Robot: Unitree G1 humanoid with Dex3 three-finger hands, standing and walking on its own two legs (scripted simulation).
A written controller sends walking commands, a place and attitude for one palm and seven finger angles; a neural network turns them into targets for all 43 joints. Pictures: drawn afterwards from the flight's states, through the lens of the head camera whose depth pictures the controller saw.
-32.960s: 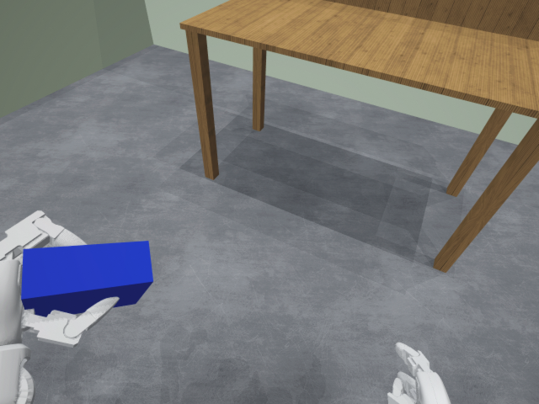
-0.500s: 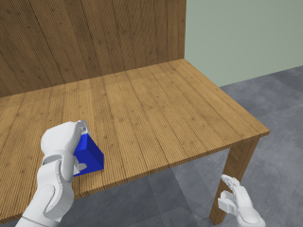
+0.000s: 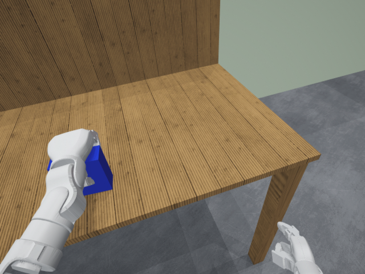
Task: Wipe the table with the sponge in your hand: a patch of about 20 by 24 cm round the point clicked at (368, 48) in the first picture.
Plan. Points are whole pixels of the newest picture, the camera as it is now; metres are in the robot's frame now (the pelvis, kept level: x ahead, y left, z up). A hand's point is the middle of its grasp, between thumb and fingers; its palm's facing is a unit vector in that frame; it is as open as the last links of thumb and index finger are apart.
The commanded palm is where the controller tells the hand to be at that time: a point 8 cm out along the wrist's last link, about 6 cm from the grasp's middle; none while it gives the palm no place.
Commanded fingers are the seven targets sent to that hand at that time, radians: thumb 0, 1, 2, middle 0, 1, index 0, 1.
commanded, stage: wipe forward along the middle lane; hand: left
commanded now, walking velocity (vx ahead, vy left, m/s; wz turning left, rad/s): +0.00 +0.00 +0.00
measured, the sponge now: (86, 177) +0.30 +0.29 +0.07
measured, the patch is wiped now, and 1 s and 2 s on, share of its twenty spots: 0.95 0.95 0.95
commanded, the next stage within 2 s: slide back across to the first lane in 1.04 s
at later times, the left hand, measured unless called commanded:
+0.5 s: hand (84, 152) +0.34 +0.29 +0.11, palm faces -0.04 -0.04 -1.00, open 9.0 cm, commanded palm +0.33 +0.31 +0.15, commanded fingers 0.00 0.10 1.30 -1.20 -1.60 -1.20 -1.60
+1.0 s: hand (82, 133) +0.40 +0.33 +0.11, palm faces -0.10 -0.02 -1.00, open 9.0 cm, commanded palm +0.39 +0.33 +0.15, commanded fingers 0.00 0.10 1.30 -1.20 -1.60 -1.20 -1.60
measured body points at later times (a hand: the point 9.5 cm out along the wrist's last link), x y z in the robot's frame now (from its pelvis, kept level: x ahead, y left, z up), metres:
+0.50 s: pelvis +0.00 -0.01 +0.00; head -0.02 -0.05 +0.44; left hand +0.34 +0.29 +0.16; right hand +0.17 -0.26 -0.12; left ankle +0.03 +0.13 -0.74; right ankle +0.01 -0.06 -0.74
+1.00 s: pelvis +0.01 +0.01 +0.00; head +0.01 -0.01 +0.45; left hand +0.40 +0.33 +0.17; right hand +0.11 -0.26 -0.13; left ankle +0.03 +0.13 -0.74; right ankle +0.01 -0.06 -0.74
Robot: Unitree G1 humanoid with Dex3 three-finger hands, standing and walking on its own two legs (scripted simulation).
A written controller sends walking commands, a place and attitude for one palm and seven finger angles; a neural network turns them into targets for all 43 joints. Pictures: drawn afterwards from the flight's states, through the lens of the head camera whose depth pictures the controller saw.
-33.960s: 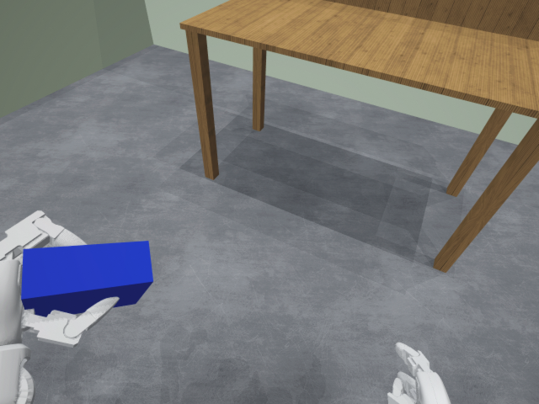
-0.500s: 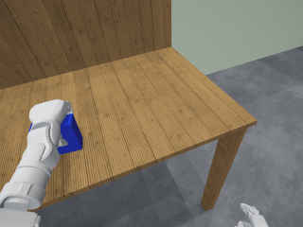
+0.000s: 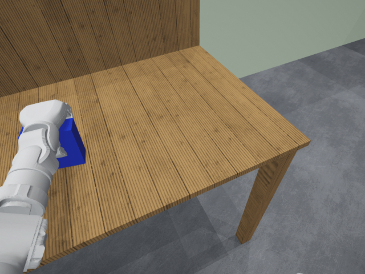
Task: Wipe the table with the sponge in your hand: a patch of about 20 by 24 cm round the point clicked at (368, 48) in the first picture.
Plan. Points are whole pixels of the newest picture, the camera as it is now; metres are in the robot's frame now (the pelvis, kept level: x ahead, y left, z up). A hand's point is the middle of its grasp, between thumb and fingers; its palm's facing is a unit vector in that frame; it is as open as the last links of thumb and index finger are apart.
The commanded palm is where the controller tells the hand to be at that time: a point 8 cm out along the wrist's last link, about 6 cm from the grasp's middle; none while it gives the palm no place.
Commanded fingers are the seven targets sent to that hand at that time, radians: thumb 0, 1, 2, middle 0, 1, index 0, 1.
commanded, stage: wipe forward along the middle lane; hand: left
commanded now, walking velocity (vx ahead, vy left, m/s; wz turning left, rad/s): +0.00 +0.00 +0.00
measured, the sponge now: (58, 150) +0.38 +0.33 +0.07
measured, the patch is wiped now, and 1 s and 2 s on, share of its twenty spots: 0.95 0.95 0.95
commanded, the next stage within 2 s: slide back across to the first lane in 0.04 s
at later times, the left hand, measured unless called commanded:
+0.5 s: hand (33, 134) +0.39 +0.37 +0.12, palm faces -0.03 -0.01 -1.00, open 9.0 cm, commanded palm +0.36 +0.36 +0.18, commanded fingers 0.00 0.10 1.30 -1.20 -1.60 -1.20 -1.60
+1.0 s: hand (9, 146) +0.35 +0.41 +0.12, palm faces -0.08 -0.02 -1.00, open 9.0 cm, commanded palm +0.33 +0.39 +0.17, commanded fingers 0.00 0.10 1.30 -1.20 -1.60 -1.20 -1.60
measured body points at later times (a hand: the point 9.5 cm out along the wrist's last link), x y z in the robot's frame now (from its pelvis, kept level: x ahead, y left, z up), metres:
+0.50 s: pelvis +0.02 +0.04 +0.00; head +0.02 +0.02 +0.45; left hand +0.38 +0.37 +0.17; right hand +0.18 -0.21 -0.10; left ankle +0.02 +0.12 -0.74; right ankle +0.00 -0.08 -0.74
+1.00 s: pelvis +0.02 +0.05 +0.01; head +0.04 +0.03 +0.46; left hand +0.35 +0.41 +0.17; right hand +0.20 -0.19 -0.10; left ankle +0.02 +0.12 -0.74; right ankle +0.00 -0.08 -0.74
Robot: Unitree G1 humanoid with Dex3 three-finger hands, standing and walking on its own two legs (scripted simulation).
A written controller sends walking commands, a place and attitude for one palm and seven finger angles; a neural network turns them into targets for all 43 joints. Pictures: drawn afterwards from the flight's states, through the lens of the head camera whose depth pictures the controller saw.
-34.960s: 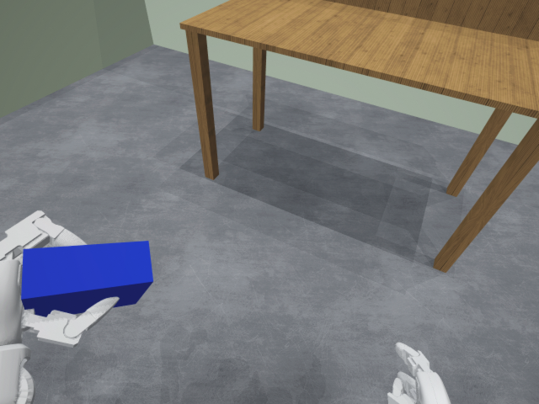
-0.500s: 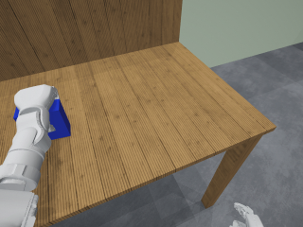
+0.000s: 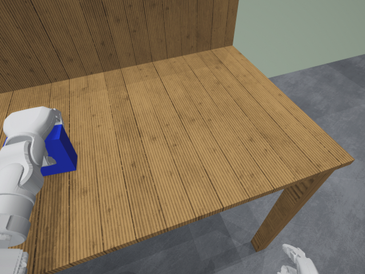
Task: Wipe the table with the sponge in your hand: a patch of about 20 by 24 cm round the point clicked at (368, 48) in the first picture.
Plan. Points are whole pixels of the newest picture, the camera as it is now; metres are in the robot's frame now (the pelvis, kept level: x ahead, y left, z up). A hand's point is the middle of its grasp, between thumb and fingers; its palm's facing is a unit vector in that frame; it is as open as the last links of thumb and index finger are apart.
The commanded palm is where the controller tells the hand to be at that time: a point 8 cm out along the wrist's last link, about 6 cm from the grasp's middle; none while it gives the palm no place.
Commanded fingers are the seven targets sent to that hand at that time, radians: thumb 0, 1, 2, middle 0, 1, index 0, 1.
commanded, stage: wipe back along the first lane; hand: left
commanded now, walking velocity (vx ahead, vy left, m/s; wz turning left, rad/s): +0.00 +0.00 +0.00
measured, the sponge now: (48, 157) +0.33 +0.36 +0.07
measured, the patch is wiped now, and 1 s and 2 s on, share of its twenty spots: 0.95 0.95 0.95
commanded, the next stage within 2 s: lift the sponge slowly off the table in 1.50 s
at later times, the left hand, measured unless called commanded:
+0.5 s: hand (51, 157) +0.30 +0.32 +0.11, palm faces +0.00 -0.04 -1.00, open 9.1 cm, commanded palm +0.27 +0.30 +0.15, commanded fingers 0.00 0.10 1.30 -1.20 -1.60 -1.20 -1.60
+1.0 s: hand (51, 173) +0.26 +0.30 +0.11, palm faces +0.05 -0.05 -1.00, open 9.0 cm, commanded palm +0.22 +0.28 +0.14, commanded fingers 0.00 0.10 1.30 -1.20 -1.60 -1.20 -1.60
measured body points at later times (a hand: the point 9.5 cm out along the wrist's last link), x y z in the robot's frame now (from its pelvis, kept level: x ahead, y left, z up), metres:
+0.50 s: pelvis +0.00 -0.01 +0.00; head -0.01 -0.04 +0.45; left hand +0.30 +0.31 +0.16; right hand +0.19 -0.25 -0.10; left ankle +0.00 +0.07 -0.74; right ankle -0.02 -0.12 -0.74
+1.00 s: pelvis +0.00 -0.02 +0.00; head -0.01 -0.05 +0.44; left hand +0.26 +0.30 +0.16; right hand +0.21 -0.25 -0.09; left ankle +0.00 +0.07 -0.74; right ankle -0.02 -0.12 -0.74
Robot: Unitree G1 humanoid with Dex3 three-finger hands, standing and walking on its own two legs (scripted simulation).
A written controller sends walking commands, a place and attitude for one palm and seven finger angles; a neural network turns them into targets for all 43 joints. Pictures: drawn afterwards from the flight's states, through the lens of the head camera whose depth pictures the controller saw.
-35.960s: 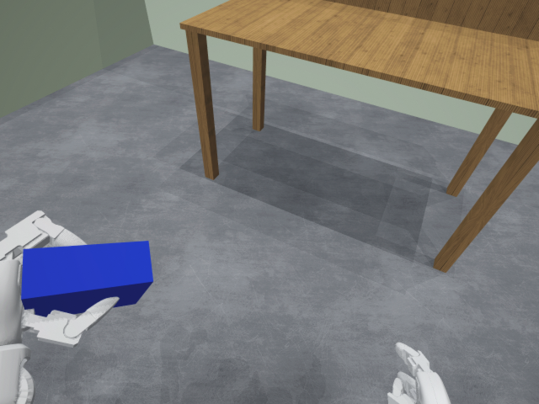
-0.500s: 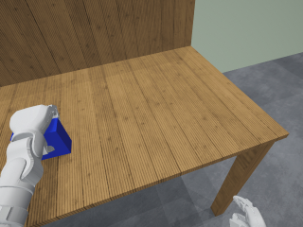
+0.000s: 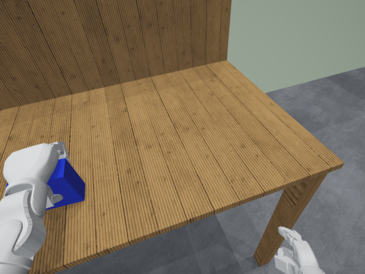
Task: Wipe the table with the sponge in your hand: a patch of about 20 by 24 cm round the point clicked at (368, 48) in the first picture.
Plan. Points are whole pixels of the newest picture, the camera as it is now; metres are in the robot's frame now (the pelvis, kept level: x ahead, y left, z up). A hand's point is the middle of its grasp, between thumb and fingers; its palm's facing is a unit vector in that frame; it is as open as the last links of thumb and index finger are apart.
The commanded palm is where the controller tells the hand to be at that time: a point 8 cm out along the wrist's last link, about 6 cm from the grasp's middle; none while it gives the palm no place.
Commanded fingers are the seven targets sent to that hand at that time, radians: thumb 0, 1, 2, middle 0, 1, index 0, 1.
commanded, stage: wipe back along the first lane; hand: left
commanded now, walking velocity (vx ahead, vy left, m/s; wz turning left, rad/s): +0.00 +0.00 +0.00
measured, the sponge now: (54, 190) +0.25 +0.33 +0.07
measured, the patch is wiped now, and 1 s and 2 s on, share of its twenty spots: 0.95 0.95 0.95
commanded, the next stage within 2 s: lift the sponge slowly off the table in 0.50 s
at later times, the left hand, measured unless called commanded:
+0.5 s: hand (48, 202) +0.20 +0.29 +0.11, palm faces +0.11 -0.08 -0.99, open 9.0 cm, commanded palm +0.16 +0.28 +0.15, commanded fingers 0.00 0.10 1.30 -1.20 -1.60 -1.20 -1.60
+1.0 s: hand (47, 208) +0.19 +0.28 +0.12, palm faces +0.08 -0.09 -0.99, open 9.0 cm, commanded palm +0.16 +0.28 +0.17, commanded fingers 0.00 0.10 1.30 -1.20 -1.60 -1.20 -1.60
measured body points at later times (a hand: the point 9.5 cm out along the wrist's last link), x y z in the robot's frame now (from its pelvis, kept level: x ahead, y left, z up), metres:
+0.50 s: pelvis -0.01 +0.01 +0.00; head -0.04 -0.03 +0.45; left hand +0.19 +0.29 +0.17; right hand +0.23 -0.20 -0.08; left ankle +0.00 +0.09 -0.74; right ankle -0.02 -0.10 -0.74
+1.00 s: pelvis -0.02 -0.01 +0.00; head -0.06 -0.05 +0.45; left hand +0.18 +0.28 +0.17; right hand +0.23 -0.21 -0.07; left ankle +0.00 +0.09 -0.74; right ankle -0.02 -0.10 -0.74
